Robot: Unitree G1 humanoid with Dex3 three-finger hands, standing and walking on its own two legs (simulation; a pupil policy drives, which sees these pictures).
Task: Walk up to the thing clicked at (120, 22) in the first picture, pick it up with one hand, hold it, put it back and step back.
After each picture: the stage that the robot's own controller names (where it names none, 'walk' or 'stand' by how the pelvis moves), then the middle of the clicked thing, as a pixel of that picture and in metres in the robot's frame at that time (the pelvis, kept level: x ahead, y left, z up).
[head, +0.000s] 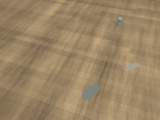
stand; (119, 22) +1.92 -0.50 -0.72
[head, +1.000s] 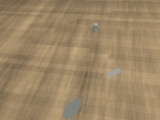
walk; (95, 27) +1.84 -0.02 -0.70
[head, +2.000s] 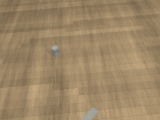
walk; (55, 51) +1.23 +0.36 -0.72
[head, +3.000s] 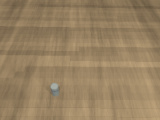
walk; (55, 89) +0.76 +0.25 -0.70
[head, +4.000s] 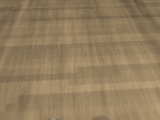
walk; out of the picture +0.48 +0.22 -0.70
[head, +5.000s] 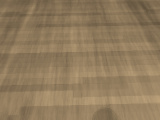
stand; out of the picture +0.37 +0.21 -0.72
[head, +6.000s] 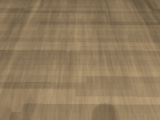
stand; out of the picture +0.37 +0.19 -0.72
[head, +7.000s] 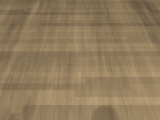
stand; out of the picture +0.37 +0.20 -0.72
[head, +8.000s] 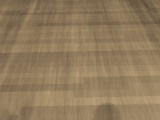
stand; out of the picture +0.36 +0.21 -0.73
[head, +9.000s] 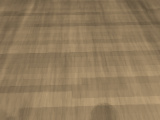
stand; out of the picture +0.35 +0.22 -0.73
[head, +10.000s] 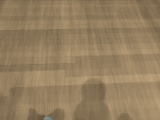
go down; out of the picture +0.38 +0.22 -0.68
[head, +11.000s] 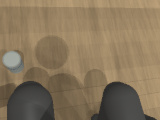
go down; (14, 63) +0.42 +0.28 -0.29
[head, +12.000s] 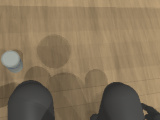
close in; (13, 62) +0.42 +0.28 -0.29
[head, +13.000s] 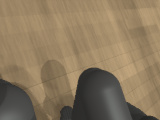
close in; out of the picture +0.39 +0.32 -0.21
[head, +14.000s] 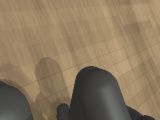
close; out of the picture +0.38 +0.32 -0.22
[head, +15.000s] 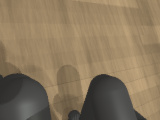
lift; out of the picture +0.33 +0.27 -0.17
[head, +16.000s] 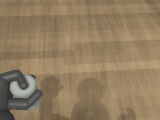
lift; (27, 93) +0.32 +0.19 +0.01
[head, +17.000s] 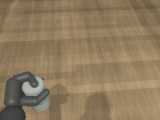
hold; (37, 94) +0.33 +0.17 -0.01
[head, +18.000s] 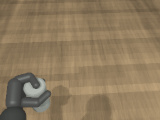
hold; (38, 95) +0.33 +0.17 +0.00
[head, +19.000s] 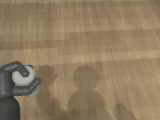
crouch; (27, 82) +0.37 +0.20 -0.06
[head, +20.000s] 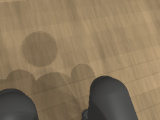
lower; out of the picture +0.45 +0.32 -0.12
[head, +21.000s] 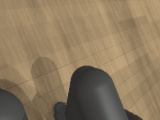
lower; out of the picture +0.40 +0.33 -0.22
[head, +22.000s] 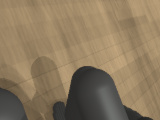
lower; out of the picture +0.39 +0.34 -0.22
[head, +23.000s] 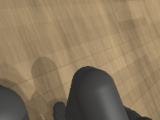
lower; out of the picture +0.39 +0.34 -0.22
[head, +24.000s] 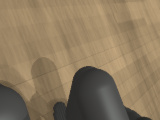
lower; out of the picture +0.39 +0.34 -0.22
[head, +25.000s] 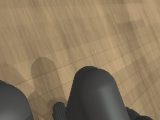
withdraw; out of the picture +0.38 +0.33 -0.22
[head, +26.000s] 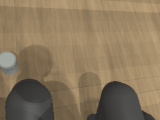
stand; (8, 63) +0.41 +0.29 -0.28
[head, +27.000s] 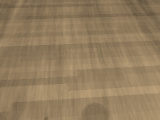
stand; out of the picture +0.37 +0.21 -0.65
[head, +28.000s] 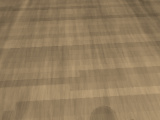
stand; out of the picture +0.38 +0.22 -0.67
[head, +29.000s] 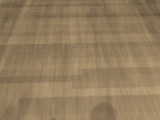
stand; out of the picture +0.38 +0.22 -0.67
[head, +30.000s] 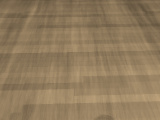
walk; out of the picture +0.40 +0.21 -0.72
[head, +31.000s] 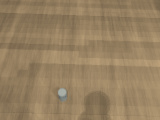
walk; (62, 94) +0.56 +0.16 -0.70
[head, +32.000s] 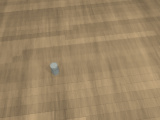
walk; (54, 68) +0.85 +0.29 -0.69
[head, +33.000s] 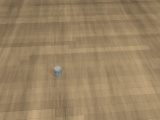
stand; (57, 71) +1.02 +0.26 -0.71
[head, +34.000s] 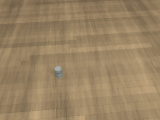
stand; (58, 72) +1.00 +0.27 -0.73
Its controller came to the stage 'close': yes
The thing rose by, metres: 0.70
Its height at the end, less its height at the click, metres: +0.00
